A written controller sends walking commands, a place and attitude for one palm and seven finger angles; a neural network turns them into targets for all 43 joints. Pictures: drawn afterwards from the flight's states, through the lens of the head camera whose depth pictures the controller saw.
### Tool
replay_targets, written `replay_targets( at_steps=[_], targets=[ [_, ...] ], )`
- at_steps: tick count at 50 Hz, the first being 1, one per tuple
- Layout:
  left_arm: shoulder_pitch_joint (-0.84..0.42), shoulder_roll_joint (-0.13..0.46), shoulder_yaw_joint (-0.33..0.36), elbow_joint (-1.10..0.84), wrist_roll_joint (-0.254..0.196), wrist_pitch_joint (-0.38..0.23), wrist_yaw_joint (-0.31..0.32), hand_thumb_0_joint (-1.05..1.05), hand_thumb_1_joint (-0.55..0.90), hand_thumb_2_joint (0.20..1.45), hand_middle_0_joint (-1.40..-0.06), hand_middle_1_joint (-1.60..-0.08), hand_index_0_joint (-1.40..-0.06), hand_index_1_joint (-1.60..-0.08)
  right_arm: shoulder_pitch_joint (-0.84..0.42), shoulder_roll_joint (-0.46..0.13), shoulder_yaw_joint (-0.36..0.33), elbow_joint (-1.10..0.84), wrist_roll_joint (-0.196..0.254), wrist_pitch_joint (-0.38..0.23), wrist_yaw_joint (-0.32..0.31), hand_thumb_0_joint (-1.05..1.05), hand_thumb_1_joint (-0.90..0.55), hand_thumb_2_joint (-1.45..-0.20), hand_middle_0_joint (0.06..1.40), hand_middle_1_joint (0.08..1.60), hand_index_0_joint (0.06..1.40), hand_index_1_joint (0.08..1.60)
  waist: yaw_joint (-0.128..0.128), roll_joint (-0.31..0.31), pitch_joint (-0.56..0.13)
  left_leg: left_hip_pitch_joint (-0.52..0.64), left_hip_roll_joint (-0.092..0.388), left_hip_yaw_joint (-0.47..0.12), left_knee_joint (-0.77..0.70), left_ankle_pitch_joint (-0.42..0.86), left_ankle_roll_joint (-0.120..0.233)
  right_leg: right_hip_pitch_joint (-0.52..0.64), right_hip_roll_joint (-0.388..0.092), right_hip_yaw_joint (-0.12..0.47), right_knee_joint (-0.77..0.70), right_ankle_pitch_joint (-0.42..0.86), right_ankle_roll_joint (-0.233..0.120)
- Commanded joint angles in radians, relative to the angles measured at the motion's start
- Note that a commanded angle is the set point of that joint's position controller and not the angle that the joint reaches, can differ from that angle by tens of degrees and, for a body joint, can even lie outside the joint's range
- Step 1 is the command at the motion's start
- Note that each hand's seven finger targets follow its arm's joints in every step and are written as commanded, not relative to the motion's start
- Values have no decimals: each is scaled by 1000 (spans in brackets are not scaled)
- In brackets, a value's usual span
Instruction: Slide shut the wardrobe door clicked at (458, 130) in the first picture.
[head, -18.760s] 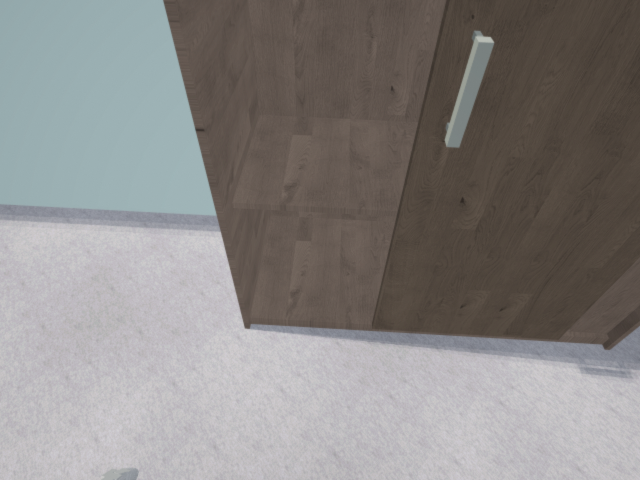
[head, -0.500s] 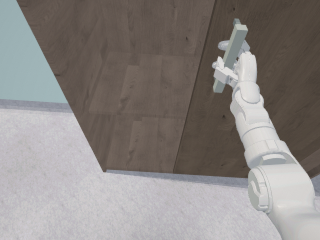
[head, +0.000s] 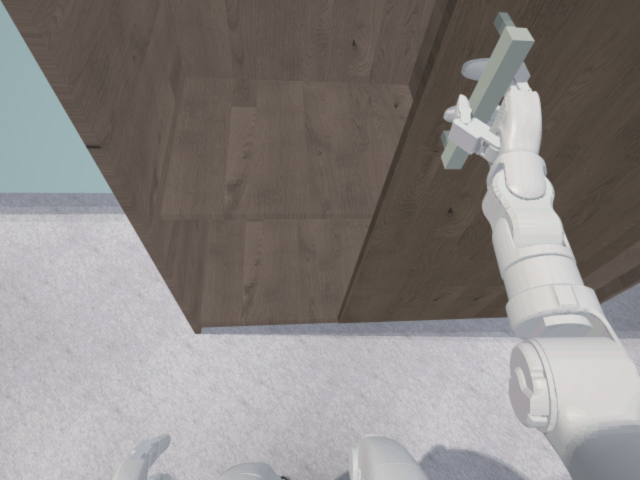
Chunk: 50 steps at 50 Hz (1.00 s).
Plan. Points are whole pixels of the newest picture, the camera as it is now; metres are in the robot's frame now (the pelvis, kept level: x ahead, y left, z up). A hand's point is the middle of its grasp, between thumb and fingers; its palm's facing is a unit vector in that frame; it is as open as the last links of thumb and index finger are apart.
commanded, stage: step sideways, sliding the door along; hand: right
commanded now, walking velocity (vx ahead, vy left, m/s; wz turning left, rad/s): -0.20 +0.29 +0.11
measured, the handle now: (474, 98) +0.53 -0.16 +0.17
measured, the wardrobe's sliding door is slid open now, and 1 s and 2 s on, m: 0.43 0.34 0.15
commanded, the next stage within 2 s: none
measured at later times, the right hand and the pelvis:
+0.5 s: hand (446, 119) +0.49 -0.12 +0.16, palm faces +0.41 +0.91 -0.12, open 6.8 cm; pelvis +0.08 +0.13 -0.01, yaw -6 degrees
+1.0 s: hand (379, 114) +0.49 -0.04 +0.16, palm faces +0.46 +0.89 +0.00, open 6.9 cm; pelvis +0.17 +0.16 +0.01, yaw -6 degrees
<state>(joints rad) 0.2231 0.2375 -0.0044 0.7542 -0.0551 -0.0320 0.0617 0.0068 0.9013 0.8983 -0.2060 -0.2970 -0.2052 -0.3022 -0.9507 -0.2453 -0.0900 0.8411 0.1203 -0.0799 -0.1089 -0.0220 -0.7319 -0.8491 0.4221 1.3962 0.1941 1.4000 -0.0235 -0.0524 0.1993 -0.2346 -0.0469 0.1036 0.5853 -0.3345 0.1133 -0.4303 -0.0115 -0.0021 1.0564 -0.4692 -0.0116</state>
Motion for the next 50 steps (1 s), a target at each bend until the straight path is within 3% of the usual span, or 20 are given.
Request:
replay_targets(
  at_steps=[1, 4, 6, 7, 10, 19, 21, 22, 23, 26, 28, 30, 31, 33, 37, 42, 43, 45, 48, 50],
  targets=[
    [-82, 64, 31, -176, 13, -62, 8, 0, 900, 900, -200, -300, -200, -300, -555, 146, 221, -486, -46, -166, 71, 0, -900, -900, 450, 1400, 450, 1400, 58, 118, -439, 454, 244, -240, -67, 913, 34, -43, -34, -38, -286, 102, -4],
    [-73, 83, 53, -193, 4, -49, 11, 0, 900, 900, -200, -300, -200, -300, -535, 187, 281, -611, -35, -172, 74, 0, -900, -900, 450, 1400, 450, 1400, 80, 100, -537, 180, 169, -132, 176, 906, -103, 427, -109, -15, -627, 511, -57],
    [-69, 128, 83, -214, 7, -47, -27, 0, 900, 900, -200, -300, -200, -300, -545, 227, 316, -694, 3, -170, 90, 0, -900, -900, 450, 1400, 450, 1400, 86, -193, -673, -406, 45, -221, 676, -184, -146, 954, -536, 446, -515, 1389, -276],
    [-83, 140, 79, -213, 8, -40, -57, 0, 900, 900, -200, -300, -200, -300, -504, 218, 290, -627, -3, -157, 85, 0, -900, -900, 450, 1400, 450, 1400, 90, -96, -648, -419, 59, -318, 772, -256, -79, 918, -553, 434, -481, 1270, -270],
    [-102, 130, 99, -219, 4, -41, -60, 0, 900, 900, -200, -300, -200, -300, -531, 151, 262, -780, -33, -137, 92, 0, -900, -900, 450, 1400, 450, 1400, 96, -14, -524, -488, 107, -241, 552, -179, -92, 816, -458, 220, -474, 1047, -194],
    [-155, 104, 91, -286, -17, -80, -64, 0, 900, 900, -200, -300, -200, -300, -323, 118, 252, -876, -52, -110, 101, 0, -900, -900, 450, 1400, 450, 1400, 62, -246, -491, 29, 25, 4, -58, 227, -121, 582, -269, -92, -306, 990, -17],
    [-126, 63, 86, -270, -27, -87, -65, 0, 900, 900, -200, -300, -200, -300, -285, 40, 206, -913, -78, -109, 90, 0, -900, -900, 450, 1400, 450, 1400, 59, 60, -557, 358, 142, -115, -147, 889, -80, 329, -119, -114, -54, 635, -54],
    [-148, 42, 79, -259, -16, -94, -48, 0, 900, 900, -200, -300, -200, -300, -206, -20, 170, -892, -85, -94, 75, 0, -900, -900, 450, 1400, 450, 1400, 57, 241, -551, 477, 291, -306, -71, 1331, -5, 108, -29, -111, 41, 115, -13],
    [-160, 45, 82, -268, -18, -98, -34, 0, 900, 900, -200, -300, -200, -300, -173, -40, 142, -937, -73, -80, 70, 0, -900, -900, 450, 1400, 450, 1400, 28, 411, -577, 490, 348, -395, -50, 1402, 17, 32, -9, -15, 119, -159, 42],
    [-202, 24, 46, -243, -8, -136, -18, 0, 900, 900, -200, -300, -200, -300, -131, 82, 228, -1138, -47, -103, 47, 0, -900, -900, 450, 1400, 450, 1400, 47, 229, -500, 392, 350, -341, 4, 1192, 35, 24, -56, 48, -196, -142, 3],
    [-204, 41, 50, -230, -8, -138, -16, 0, 900, 900, -200, -300, -200, -300, -86, 119, 265, -1176, -42, -123, 28, 0, -900, -900, 450, 1400, 450, 1400, 74, 118, -562, 333, 245, -190, 156, 1005, -50, 253, -70, -51, -659, 324, 5],
    [-219, 93, 96, -289, -6, -136, -33, 0, 900, 900, -200, -300, -200, -300, -36, 168, 298, -1244, -22, -126, 35, 0, -900, -900, 450, 1400, 450, 1400, 34, -125, -612, -109, 109, -80, 317, 169, -140, 671, -369, 170, -563, 1118, -136],
    [-181, 97, 108, -284, -9, -139, -55, 0, 900, 900, -200, -300, -200, -300, -21, 199, 320, -1224, -24, -130, 43, 0, -900, -900, 450, 1400, 450, 1400, 38, -121, -653, -188, 80, -122, 425, -175, -131, 735, -440, 184, -524, 1248, -207],
    [-182, 85, 103, -294, -3, -143, -67, 0, 900, 900, -200, -300, -200, -300, -61, 264, 386, -1279, -41, -132, 57, 0, -900, -900, 450, 1400, 450, 1400, 65, -125, -567, -288, 91, -152, 532, -225, -122, 706, -439, 108, -523, 1155, -218],
    [-183, 91, 87, -293, -6, -172, -83, 0, 900, 900, -200, -300, -200, -300, 35, 236, 401, -1327, -52, -110, 47, 0, -900, -900, 450, 1400, 450, 1400, 56, -264, -458, -243, 86, -59, 302, -40, -122, 705, -329, -89, -477, 1142, -109],
    [-173, 77, 67, -327, -13, -190, -90, 0, 900, 900, -200, -300, -200, -300, 197, 204, 404, -1396, -87, -119, 50, 0, -900, -900, 450, 1400, 450, 1400, 42, -62, -463, 21, 62, 3, -139, 471, -139, 630, -243, -147, -225, 1014, -35],
    [-185, 63, 66, -327, -11, -190, -87, 0, 900, 900, -200, -300, -200, -300, 244, 196, 400, -1392, -96, -115, 49, 0, -900, -900, 450, 1400, 450, 1400, 47, 52, -491, 169, 110, -51, -141, 852, -129, 499, -190, -151, -162, 873, -13],
    [-206, 48, 73, -332, -10, -173, -64, 0, 900, 900, -200, -300, -200, -300, 344, 163, 372, -1426, -102, -103, 23, 0, -900, -900, 450, 1400, 450, 1400, 11, 386, -476, 442, 340, -468, -13, 1599, 18, 40, -20, -70, 39, -2, 33],
    [-196, 15, 50, -331, -14, -164, -66, 0, 900, 900, -200, -300, -200, -300, 427, 284, 494, -1582, -82, -122, 12, 0, -900, -900, 450, 1400, 450, 1400, 26, 260, -476, 493, 390, -448, 27, 1437, 42, -72, -48, 65, -212, -153, -7],
    [-213, 26, 62, -315, -5, -165, -62, 0, 900, 900, -200, -300, -200, -300, 451, 257, 476, -1650, -83, -159, 3, 0, -900, -900, 450, 1400, 450, 1400, 63, 219, -531, 340, 258, -286, 154, 1238, -15, 242, -81, -27, -600, 266, -2]
  ],
)
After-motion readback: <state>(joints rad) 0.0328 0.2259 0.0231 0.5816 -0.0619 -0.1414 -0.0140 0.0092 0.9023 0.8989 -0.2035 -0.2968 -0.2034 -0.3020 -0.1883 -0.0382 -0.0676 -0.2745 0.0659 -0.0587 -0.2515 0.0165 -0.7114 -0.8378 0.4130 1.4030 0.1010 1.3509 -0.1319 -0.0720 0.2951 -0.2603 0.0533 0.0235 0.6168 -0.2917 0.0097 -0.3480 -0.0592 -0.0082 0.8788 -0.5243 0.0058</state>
